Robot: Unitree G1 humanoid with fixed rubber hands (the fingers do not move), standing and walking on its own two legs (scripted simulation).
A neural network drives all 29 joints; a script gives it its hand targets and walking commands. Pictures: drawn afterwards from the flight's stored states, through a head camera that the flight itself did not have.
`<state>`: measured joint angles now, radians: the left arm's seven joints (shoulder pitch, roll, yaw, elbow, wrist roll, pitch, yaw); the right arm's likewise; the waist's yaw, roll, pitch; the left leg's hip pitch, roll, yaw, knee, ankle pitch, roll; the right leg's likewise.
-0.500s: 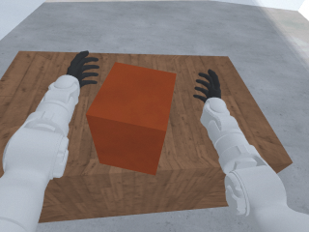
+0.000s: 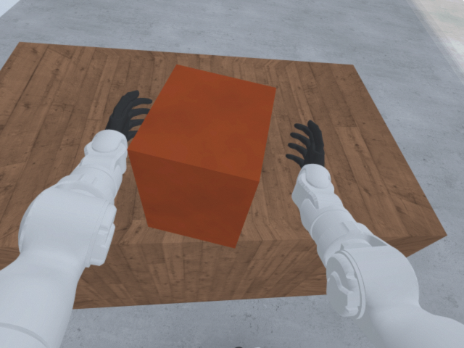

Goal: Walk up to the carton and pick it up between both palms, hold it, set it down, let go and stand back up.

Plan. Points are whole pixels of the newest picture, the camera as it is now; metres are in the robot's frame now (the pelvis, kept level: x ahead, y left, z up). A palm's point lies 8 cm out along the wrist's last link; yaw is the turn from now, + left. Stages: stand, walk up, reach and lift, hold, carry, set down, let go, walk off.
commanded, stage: reach and lift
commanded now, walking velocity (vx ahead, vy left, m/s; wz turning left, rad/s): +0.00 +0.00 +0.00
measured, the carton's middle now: (207, 162) +0.47 -0.02 +0.00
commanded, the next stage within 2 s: none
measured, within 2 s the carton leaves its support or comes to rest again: neither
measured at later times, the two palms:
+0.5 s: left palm (125, 132) +0.49 +0.13 +0.08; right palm (290, 157) +0.41 -0.16 +0.08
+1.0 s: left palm (126, 135) +0.47 +0.12 +0.08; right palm (287, 164) +0.40 -0.16 +0.07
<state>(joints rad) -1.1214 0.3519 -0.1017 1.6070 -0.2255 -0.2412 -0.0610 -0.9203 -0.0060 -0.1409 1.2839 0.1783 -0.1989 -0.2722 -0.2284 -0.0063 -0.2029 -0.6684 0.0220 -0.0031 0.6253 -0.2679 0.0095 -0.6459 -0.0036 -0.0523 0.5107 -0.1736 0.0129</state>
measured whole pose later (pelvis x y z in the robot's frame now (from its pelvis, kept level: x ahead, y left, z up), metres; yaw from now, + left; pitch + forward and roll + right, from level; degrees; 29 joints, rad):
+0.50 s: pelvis +0.00 +0.01 +0.00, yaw -1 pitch +19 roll -3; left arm -1.11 0.28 0.01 1.52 -0.07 -0.24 -0.04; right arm -0.96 0.05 -0.28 1.33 0.06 -0.28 -0.29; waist -0.19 -0.03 -0.21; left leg -0.69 0.03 0.00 0.65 -0.29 0.01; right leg -0.66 0.00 -0.05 0.51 -0.17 0.02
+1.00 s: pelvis +0.03 +0.01 +0.02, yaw +1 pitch +7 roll -2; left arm -0.93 0.07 0.54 1.20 0.51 -0.20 -0.13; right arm -0.73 0.21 -0.80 1.02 -0.49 -0.42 -0.20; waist -0.10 -0.03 -0.01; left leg -0.31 0.01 -0.01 0.42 -0.24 0.01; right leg -0.25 -0.01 -0.06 0.25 -0.12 0.03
